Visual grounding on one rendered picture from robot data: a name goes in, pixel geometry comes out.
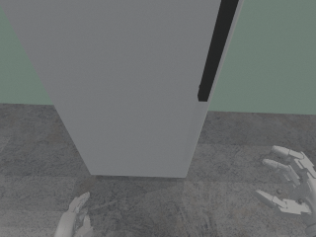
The robot right forearm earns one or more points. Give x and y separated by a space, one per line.
310 230

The handle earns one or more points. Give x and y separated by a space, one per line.
221 30

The robot right hand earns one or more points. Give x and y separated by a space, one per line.
291 208

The fridge door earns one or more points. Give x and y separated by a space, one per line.
123 76

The robot left hand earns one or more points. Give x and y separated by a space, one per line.
70 220

